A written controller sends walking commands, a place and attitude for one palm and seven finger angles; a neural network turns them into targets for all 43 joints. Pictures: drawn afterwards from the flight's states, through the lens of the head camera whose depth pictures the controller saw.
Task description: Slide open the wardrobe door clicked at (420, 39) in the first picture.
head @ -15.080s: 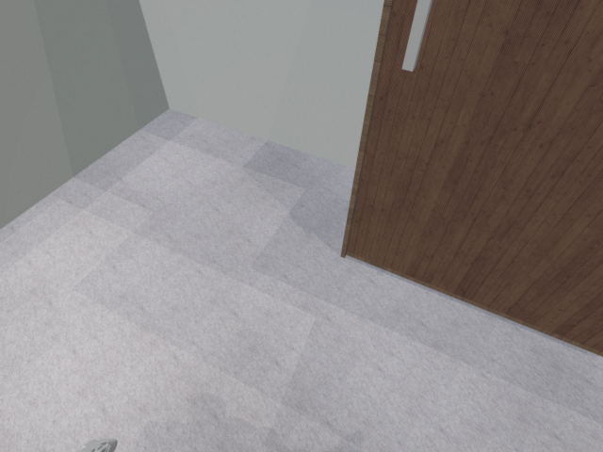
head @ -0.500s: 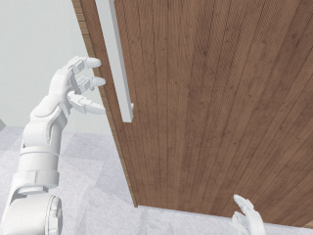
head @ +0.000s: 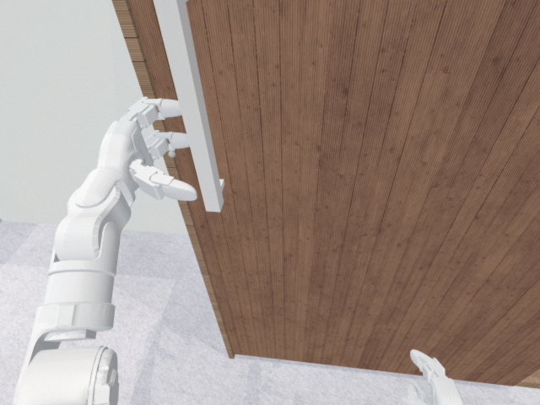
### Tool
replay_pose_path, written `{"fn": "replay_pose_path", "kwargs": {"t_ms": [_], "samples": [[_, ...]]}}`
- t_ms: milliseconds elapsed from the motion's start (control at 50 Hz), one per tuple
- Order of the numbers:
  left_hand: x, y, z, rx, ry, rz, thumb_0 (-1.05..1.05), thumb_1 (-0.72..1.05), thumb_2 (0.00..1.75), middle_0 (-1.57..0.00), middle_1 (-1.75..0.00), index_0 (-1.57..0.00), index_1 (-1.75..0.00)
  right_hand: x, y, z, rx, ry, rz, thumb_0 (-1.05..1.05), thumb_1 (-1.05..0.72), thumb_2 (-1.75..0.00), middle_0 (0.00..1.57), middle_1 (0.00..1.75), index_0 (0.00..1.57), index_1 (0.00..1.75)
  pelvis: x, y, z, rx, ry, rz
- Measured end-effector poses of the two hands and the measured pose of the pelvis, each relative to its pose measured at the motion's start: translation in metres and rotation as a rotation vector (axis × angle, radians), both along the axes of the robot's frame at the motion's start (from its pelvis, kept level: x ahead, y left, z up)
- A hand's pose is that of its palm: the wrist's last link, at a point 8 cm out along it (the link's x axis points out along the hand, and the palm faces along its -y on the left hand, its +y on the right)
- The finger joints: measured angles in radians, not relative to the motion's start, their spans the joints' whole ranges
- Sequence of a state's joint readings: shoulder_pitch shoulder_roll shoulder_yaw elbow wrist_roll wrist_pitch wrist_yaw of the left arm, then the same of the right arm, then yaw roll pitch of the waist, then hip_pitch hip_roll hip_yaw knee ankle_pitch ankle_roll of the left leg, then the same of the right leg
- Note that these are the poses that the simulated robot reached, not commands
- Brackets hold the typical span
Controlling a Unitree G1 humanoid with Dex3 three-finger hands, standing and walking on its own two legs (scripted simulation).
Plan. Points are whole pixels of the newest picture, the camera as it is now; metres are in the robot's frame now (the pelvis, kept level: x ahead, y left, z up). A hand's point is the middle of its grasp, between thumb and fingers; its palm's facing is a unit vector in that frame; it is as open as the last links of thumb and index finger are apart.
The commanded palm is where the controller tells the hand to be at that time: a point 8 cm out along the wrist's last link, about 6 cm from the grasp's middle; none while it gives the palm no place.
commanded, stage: feel for the door with the fingertips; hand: left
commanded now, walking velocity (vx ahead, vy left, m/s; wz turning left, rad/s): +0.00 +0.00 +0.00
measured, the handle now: (201, 117) +0.44 +0.12 +0.24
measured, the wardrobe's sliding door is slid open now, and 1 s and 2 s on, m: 0.00 0.00 0.00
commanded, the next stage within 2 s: slide the fingers in behind the handle in 0.42 s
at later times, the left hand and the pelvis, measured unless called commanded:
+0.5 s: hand (172, 147) +0.40 +0.16 +0.22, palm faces -0.04 -1.00 -0.03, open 13.9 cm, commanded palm +0.38 +0.21 +0.23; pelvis +0.00 +0.00 +0.00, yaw +1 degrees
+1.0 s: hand (169, 153) +0.38 +0.15 +0.22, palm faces -0.04 -1.00 -0.02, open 14.0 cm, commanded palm +0.36 +0.20 +0.23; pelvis +0.00 +0.00 +0.00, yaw +0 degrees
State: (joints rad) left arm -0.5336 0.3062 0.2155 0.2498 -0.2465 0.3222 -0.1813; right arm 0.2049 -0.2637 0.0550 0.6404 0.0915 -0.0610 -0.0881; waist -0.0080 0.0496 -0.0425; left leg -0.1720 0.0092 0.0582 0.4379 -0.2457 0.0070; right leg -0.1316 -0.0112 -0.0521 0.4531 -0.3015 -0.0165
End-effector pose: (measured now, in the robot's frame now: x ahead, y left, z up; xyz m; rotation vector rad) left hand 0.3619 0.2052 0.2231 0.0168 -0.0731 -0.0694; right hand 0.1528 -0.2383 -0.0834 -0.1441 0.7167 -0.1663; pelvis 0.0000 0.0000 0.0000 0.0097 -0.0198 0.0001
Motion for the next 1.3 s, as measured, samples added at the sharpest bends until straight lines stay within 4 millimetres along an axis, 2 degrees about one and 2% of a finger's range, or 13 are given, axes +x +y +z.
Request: {"fn": "replay_pose_path", "kwargs": {"t_ms": [180, 300, 440, 600, 720, 1020, 1160, 1300], "samples": [[0.003, 0.008, 0.003, 0.015, 0.019, 0.048, -0.01, -0.50, 0.30, -0.31, -1.20, -0.30, -1.20, 0.010, 0.005, 0.005, 0.007, -0.021, 0.016, 0.01, -0.90, -0.89, 0.20, 0.30, 0.20, 0.30, 0.000, -0.002, 0.000, 0.000, -0.003, 0.003], [0.007, 0.005, 0.004, 0.008, 0.028, 0.027, -0.01, -0.50, 0.30, -0.30, -1.20, -0.30, -1.20, 0.010, 0.003, 0.002, -0.004, -0.001, 0.022, 0.01, -0.90, -0.89, 0.20, 0.30, 0.20, 0.30, -0.001, -0.002, 0.000, -0.002, 0.000, 0.013], [0.017, 0.004, -0.001, 0.010, 0.047, 0.032, -0.01, -0.50, 0.30, -0.32, -1.22, -0.31, -1.21, -0.001, -0.002, -0.002, -0.010, 0.029, 0.001, 0.01, -0.90, -0.89, 0.20, 0.30, 0.20, 0.30, -0.001, -0.002, 0.000, -0.001, 0.007, 0.010], [0.019, 0.006, -0.002, 0.001, 0.037, 0.025, -0.01, -0.50, 0.30, -0.35, -1.24, -0.33, -1.22, -0.018, -0.006, -0.007, -0.016, 0.068, -0.018, 0.01, -0.90, -0.89, 0.20, 0.30, 0.20, 0.30, -0.002, -0.001, 0.000, -0.003, 0.006, 0.006], [0.015, 0.007, 0.003, 0.004, 0.003, 0.026, -0.01, -0.50, 0.30, -0.34, -1.22, -0.31, -1.21, -0.023, -0.006, -0.007, -0.009, 0.058, -0.033, 0.01, -0.90, -0.89, 0.20, 0.30, 0.20, 0.30, -0.002, 0.000, 0.001, -0.003, 0.002, -0.001], [-0.002, 0.002, 0.002, 0.001, 0.001, 0.024, -0.01, -0.50, 0.30, -0.31, -1.20, -0.30, -1.20, -0.001, 0.003, 0.004, -0.004, -0.007, 0.002, 0.01, -0.90, -0.89, 0.20, 0.30, 0.20, 0.30, -0.005, 0.002, 0.001, -0.003, -0.008, 0.001], [0.000, -0.008, 0.003, -0.003, 0.015, 0.014, -0.01, -0.50, 0.30, -0.31, -1.20, -0.30, -1.20, 0.009, 0.009, 0.007, 0.003, -0.021, 0.025, 0.01, -0.90, -0.89, 0.20, 0.30, 0.20, 0.30, -0.006, 0.002, 0.000, -0.003, -0.008, 0.006], [0.002, -0.020, 0.003, -0.004, 0.011, 0.005, -0.01, -0.50, 0.30, -0.30, -1.20, -0.30, -1.20, 0.009, 0.012, 0.005, 0.017, -0.011, 0.031, 0.01, -0.90, -0.89, 0.20, 0.30, 0.20, 0.30, -0.005, 0.001, 0.000, -0.002, -0.006, 0.004]]}}
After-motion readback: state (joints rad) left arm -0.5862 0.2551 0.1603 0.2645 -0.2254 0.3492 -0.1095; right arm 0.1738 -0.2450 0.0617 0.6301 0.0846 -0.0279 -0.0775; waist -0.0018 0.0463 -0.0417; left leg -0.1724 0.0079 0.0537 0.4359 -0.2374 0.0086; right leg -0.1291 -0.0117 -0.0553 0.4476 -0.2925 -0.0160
